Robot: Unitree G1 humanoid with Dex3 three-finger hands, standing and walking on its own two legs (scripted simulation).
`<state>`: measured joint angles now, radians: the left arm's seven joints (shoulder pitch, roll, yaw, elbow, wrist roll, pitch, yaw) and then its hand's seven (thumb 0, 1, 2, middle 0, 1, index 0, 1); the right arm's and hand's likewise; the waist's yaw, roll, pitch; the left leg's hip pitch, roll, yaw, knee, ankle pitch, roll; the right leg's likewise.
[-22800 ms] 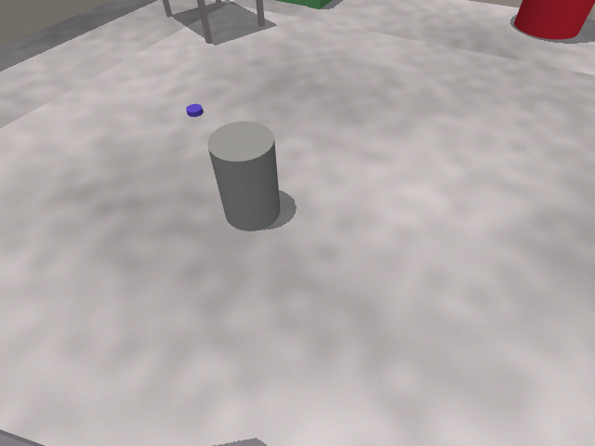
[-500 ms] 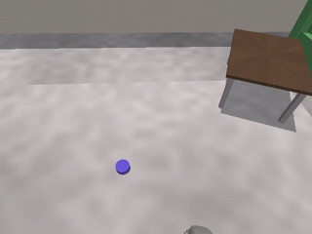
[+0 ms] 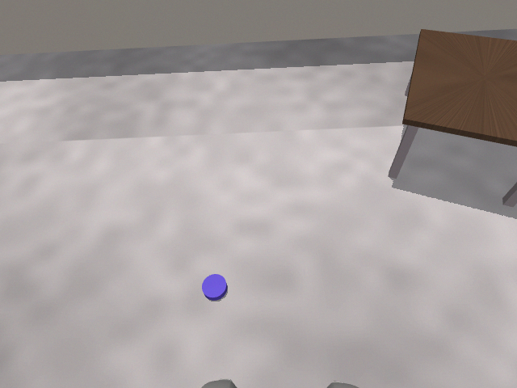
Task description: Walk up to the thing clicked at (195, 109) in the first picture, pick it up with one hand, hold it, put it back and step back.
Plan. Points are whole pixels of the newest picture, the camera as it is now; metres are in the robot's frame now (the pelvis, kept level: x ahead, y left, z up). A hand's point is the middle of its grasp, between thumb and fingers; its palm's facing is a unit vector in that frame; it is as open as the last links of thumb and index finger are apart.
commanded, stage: walk up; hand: left
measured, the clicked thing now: (214, 287) +0.57 +0.25 -0.73
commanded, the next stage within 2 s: stand in 1.30 s
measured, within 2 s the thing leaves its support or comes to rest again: neither
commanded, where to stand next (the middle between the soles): +0.12 +0.01 m, yaw -1 degrees
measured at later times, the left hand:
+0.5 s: hand out of the picture +0.10 +0.28 -0.13, palm faces +0.00 -0.93 -0.36, open 7.3 cm
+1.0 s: hand out of the picture +0.12 +0.27 -0.12, palm faces -0.03 -0.94 -0.33, open 7.3 cm
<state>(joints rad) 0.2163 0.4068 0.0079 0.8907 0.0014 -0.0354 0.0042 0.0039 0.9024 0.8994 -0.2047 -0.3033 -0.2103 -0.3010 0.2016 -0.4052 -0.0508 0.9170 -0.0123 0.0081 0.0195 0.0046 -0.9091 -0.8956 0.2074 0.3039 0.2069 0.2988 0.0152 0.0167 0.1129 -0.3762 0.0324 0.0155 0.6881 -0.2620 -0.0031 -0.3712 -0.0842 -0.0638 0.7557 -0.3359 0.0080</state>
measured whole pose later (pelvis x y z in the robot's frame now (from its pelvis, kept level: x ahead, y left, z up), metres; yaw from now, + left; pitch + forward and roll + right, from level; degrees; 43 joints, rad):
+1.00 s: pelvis +0.03 +0.02 +0.03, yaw -1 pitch -2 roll +0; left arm 0.07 0.35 0.00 1.16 0.01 -0.01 -0.01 0.00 0.91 0.90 -0.20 -0.30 -0.21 -0.30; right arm 0.08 -0.35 -0.01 1.17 -0.01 0.01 0.02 0.01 -0.91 -0.90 0.21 0.30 0.21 0.30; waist -0.01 0.00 0.05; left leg -0.17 0.02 0.04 0.36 -0.15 -0.01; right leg -0.13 -0.06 -0.03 0.35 -0.17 0.04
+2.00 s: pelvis +0.06 +0.01 +0.04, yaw +0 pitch -2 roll +0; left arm 0.10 0.35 0.00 1.14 0.01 -0.01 -0.01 0.00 0.91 0.90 -0.20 -0.30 -0.21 -0.30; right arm 0.07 -0.35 0.00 1.14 -0.01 0.00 0.01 0.01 -0.91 -0.90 0.21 0.30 0.21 0.30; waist 0.00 0.00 0.05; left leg -0.12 0.03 0.03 0.32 -0.17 -0.02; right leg -0.08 -0.05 -0.04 0.31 -0.19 0.04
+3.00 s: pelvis +0.06 +0.01 +0.04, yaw +0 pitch -2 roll +0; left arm 0.13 0.35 0.00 1.12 0.01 0.00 -0.01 0.00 0.91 0.90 -0.20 -0.30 -0.21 -0.30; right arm 0.10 -0.35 0.00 1.13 -0.01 0.00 0.01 0.01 -0.91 -0.90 0.21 0.30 0.21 0.30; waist 0.00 0.00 0.05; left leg -0.12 0.03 0.03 0.32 -0.17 -0.02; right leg -0.08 -0.05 -0.04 0.31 -0.19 0.03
